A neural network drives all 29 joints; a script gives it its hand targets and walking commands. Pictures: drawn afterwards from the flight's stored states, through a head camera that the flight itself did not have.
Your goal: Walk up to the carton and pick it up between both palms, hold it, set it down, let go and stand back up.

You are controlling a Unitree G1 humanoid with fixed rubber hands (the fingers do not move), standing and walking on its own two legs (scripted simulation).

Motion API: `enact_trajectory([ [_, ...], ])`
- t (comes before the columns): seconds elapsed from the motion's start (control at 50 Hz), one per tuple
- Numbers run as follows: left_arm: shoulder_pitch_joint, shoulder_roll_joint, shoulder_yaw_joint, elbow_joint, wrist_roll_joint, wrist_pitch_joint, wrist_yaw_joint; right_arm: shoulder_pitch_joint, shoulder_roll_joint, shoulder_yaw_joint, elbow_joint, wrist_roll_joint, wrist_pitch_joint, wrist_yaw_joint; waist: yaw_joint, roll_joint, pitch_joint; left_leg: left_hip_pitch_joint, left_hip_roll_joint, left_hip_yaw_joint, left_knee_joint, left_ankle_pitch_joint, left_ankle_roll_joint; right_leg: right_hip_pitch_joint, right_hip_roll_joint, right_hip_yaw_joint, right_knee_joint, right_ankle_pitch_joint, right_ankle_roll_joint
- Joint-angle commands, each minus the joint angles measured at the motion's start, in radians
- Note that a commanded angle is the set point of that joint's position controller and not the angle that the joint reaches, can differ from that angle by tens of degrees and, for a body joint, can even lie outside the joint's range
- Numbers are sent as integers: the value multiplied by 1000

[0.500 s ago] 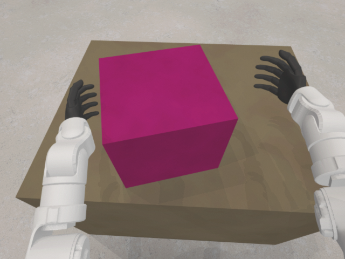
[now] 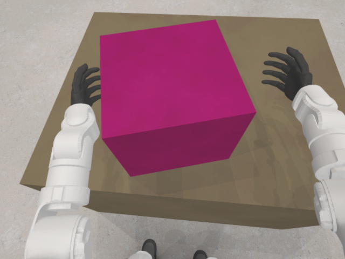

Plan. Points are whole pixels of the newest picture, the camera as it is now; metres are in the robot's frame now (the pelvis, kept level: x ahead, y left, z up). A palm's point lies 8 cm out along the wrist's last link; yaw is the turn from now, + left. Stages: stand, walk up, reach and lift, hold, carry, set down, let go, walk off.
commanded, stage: reach and lift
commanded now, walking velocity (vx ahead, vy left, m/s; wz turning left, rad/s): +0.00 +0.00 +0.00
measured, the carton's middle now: (170, 103) +0.49 +0.07 -0.01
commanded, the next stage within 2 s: none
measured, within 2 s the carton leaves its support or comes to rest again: neither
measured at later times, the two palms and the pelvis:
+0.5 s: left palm (99, 129) +0.40 +0.24 -0.01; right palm (278, 106) +0.49 -0.20 +0.01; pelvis -0.01 +0.01 -0.01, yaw -1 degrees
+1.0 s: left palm (112, 129) +0.40 +0.20 +0.00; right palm (271, 100) +0.49 -0.18 +0.02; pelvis -0.01 +0.01 -0.01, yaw -1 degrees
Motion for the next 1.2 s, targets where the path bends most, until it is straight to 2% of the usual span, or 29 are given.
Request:
enact_trajectory([
  [0.0,-298,46,14,125,0,-195,-53,-486,-232,46,-2,-32,-203,24,141,-26,-960,215,-55,59,88,506,-20,363,94,3,-68,667,32],
  [0.06,-304,51,5,118,-4,-303,-49,-478,-214,43,30,-27,-281,28,155,-24,-1064,193,-49,63,119,504,-17,319,98,0,-44,641,33],
  [0.1,-318,50,6,186,-17,-344,-47,-507,-209,72,52,-14,-314,28,166,-46,-1086,144,-50,69,138,489,-5,331,92,10,-22,668,37],
  [0.18,-366,63,-24,328,-23,-423,-53,-531,-194,103,128,-12,-335,25,156,-80,-1092,78,-41,77,128,392,8,294,91,3,-19,538,51],
  [0.22,-360,66,-40,308,-42,-451,-52,-553,-210,117,109,6,-353,24,150,-88,-1073,77,-37,81,133,385,-2,293,91,-6,-5,538,59],
  [0.28,-406,58,-58,239,-61,-493,-25,-611,-225,109,13,8,-392,24,180,-83,-1231,122,-27,78,162,448,-13,246,110,-24,0,516,49],
  [0.3,-411,62,-77,193,-80,-499,-18,-581,-231,94,58,3,-396,25,163,-58,-1248,141,-29,80,178,464,-17,209,111,-32,-5,506,44],
  [0.34,-389,61,-74,169,-74,-505,-5,-580,-248,70,29,-4,-409,32,177,-60,-1301,194,-24,84,191,537,-29,177,128,-43,-7,538,39],
  [0.38,-378,10,-107,183,-74,-496,1,-568,-248,54,59,5,-407,31,151,-57,-1326,204,-23,70,200,542,-32,153,136,-43,-8,530,20],
  [0.4,-345,-5,-99,187,-74,-502,-1,-555,-224,83,52,6,-406,35,161,-50,-1329,208,-25,77,196,566,-36,180,132,-38,-5,587,23],
  [0.42,-349,-2,-104,168,-77,-502,-5,-539,-233,94,53,2,-410,34,146,-81,-1303,211,-27,80,206,584,-34,192,136,-43,5,613,35],
  [0.44,-358,-18,-115,121,-59,-494,1,-544,-253,56,51,-4,-410,37,143,-47,-1345,250,-18,67,197,581,-36,148,148,-56,-13,560,27],
  [0.5,-360,-1,-86,166,-58,-485,2,-552,-249,83,40,5,-407,34,163,-78,-1307,225,-25,74,205,551,-30,152,140,-40,-13,548,29],
  [0.58,-301,-68,-115,112,-62,-478,-8,-545,-242,53,60,-5,-417,31,130,-82,-1294,242,-23,61,217,608,-32,140,137,-52,1,614,33],
  [0.62,-284,-80,-94,101,-34,-488,-10,-521,-199,62,34,-19,-421,30,155,-58,-1315,274,-25,74,210,664,-36,143,142,-42,-14,637,28],
  [0.66,-352,-98,-112,134,-27,-491,-21,-539,-154,68,83,-20,-412,32,138,-45,-1261,235,-23,66,193,599,-26,143,135,-36,-28,587,26],
  [0.68,-370,-96,-85,142,-32,-496,-20,-544,-154,68,81,-30,-402,31,138,-79,-1245,242,-24,73,195,579,-21,135,133,-42,-16,575,38],
  [0.7,-389,-58,-62,125,-20,-502,-20,-567,-148,63,24,-36,-403,24,163,-77,-1261,227,-27,74,182,565,-12,166,129,-26,-26,553,42],
  [0.74,-397,-88,-68,117,-18,-514,-16,-572,-135,72,51,-40,-403,28,162,-65,-1278,208,-27,77,191,556,-15,154,125,-31,-2,586,39],
  [0.76,-398,-101,-70,185,-4,-506,-20,-567,-104,72,70,-50,-391,23,149,-91,-1218,203,-29,80,176,521,-8,165,129,-24,-28,545,41],
  [0.84,-406,-148,-30,214,39,-527,-33,-577,-18,87,44,-100,-387,19,167,-153,-1179,119,-35,91,162,469,17,255,102,-4,-4,634,63],
  [0.9,-449,-118,-13,220,71,-539,-27,-582,-13,42,54,-140,-385,16,161,-133,-1177,85,-32,94,130,384,24,280,86,-3,-1,587,82],
  [0.96,-408,-150,2,254,119,-532,-28,-542,29,39,147,-150,-368,9,162,-114,-1099,115,-31,93,116,393,27,262,92,-4,-21,530,73],
  [0.98,-405,-144,14,216,115,-534,-22,-564,19,18,86,-172,-376,-4,160,-148,-1182,105,-22,86,127,425,31,286,92,9,-9,596,75],
  [1.0,-414,-165,7,212,122,-536,-24,-578,52,30,123,-168,-377,1,174,-119,-1165,96,-30,96,128,427,27,285,95,6,-8,576,69],
  [1.1,-425,-197,-9,146,132,-537,-10,-571,53,-45,100,-221,-388,-22,129,-102,-1221,154,-22,83,134,456,18,285,101,-2,-23,606,62],
  [1.14,-418,-207,-3,165,143,-530,-3,-586,70,-23,84,-210,-390,-21,155,-86,-1235,184,-21,76,146,502,15,254,105,-12,-20,597,51],
  [1.16,-408,-211,-9,143,135,-532,-7,-558,73,-35,109,-214,-388,-19,133,-108,-1224,221,-17,75,150,523,16,240,106,-18,-28,609,57],
  [1.18,-417,-219,8,146,135,-529,-7,-575,95,-18,96,-220,-394,-17,154,-119,-1220,193,-25,81,159,538,18,262,105,-11,-18,631,55],
])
